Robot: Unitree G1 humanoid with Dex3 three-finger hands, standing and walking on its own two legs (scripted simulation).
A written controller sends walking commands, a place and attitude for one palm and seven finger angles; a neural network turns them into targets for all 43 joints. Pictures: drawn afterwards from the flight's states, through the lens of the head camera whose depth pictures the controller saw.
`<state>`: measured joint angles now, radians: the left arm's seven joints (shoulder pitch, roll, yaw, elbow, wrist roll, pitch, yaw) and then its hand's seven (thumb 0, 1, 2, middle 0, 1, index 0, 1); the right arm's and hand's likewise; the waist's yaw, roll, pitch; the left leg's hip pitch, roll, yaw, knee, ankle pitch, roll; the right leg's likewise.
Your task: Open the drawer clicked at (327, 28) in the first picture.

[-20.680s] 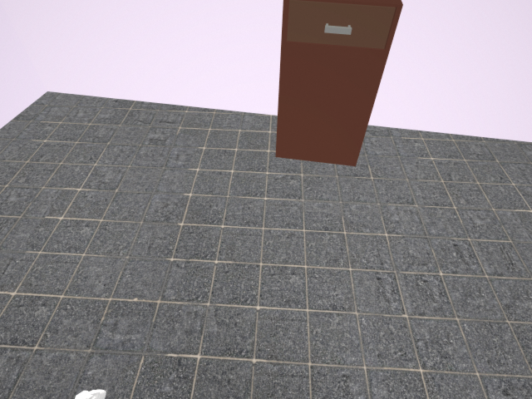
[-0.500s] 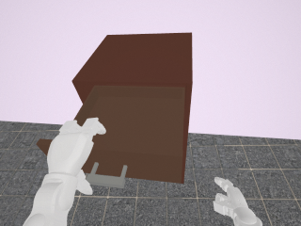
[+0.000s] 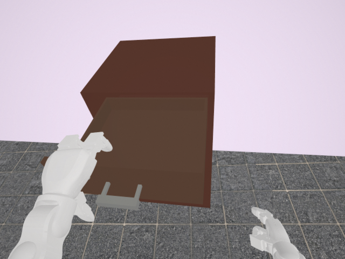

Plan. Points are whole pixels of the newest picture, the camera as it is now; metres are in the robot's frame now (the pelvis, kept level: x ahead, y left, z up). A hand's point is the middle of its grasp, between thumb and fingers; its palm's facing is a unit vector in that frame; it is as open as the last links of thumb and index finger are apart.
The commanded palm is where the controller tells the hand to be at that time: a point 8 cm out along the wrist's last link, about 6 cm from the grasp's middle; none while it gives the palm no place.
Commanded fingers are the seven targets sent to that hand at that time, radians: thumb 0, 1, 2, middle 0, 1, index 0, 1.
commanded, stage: draw the hand back to the body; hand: left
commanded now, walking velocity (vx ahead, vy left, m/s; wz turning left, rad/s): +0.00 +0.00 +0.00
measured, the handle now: (120, 194) +0.26 +0.20 -0.02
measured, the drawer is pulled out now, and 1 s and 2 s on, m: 0.30 0.30 0.30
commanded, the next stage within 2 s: step back with the hand held close in 1.40 s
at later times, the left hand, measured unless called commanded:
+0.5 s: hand (75, 187) +0.20 +0.22 +0.14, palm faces +0.26 -0.66 -0.70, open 13.8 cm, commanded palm +0.15 +0.25 +0.18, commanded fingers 0.00 -0.29 0.39 -0.28 -1.07 -0.28 -1.07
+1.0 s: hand (54, 174) +0.20 +0.26 +0.16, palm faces +0.41 -0.82 -0.40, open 10.4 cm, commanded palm +0.15 +0.30 +0.18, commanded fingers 0.00 0.58 0.76 -0.22 -0.50 -0.22 -0.50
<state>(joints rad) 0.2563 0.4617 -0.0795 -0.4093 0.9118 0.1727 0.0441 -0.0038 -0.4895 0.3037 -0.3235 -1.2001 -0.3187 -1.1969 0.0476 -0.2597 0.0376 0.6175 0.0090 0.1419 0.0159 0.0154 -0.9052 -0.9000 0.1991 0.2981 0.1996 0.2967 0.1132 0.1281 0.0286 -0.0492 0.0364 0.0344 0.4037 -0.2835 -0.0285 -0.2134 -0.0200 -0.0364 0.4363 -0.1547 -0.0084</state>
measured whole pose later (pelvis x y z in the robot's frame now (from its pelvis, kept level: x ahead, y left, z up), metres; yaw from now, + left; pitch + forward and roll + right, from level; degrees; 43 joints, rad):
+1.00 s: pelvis +0.02 +0.02 +0.00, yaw +2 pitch -4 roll -1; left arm 0.51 0.32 0.27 -0.51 -0.01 -0.14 0.11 0.00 0.25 0.62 -0.26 -0.72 -0.25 -0.71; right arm 0.19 -0.21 0.01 0.65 -0.02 -0.18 -0.07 0.02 -0.90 -0.90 0.20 0.30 0.20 0.30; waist 0.06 0.05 0.05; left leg -0.02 0.03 0.01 0.43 -0.33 -0.01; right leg -0.15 -0.03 -0.06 0.41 -0.18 0.02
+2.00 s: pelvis -0.03 +0.02 -0.01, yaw +3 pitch +1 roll +0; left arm 0.63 0.36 0.38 -0.59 -0.01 -0.21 0.16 0.01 0.89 0.90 -0.22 -0.30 -0.21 -0.30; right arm 0.20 -0.21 -0.01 0.54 -0.01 -0.08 -0.10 0.02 -0.90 -0.90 0.20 0.30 0.20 0.30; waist -0.01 0.00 0.03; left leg -0.31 -0.01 -0.01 0.61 -0.33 0.00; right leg -0.42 -0.08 -0.07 0.57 -0.17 0.02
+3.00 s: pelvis -0.23 -0.03 -0.01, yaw +4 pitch +0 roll +1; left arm 0.67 0.40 0.36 -0.61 -0.01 -0.21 0.15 0.01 0.89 0.90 -0.22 -0.30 -0.21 -0.30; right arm 0.26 -0.23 -0.02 0.59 0.00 -0.13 -0.08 0.02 -0.90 -0.90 0.20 0.30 0.20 0.30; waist -0.04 -0.07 0.02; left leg -0.22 0.00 0.05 0.50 -0.27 0.02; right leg -0.37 -0.03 -0.07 0.56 -0.25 0.00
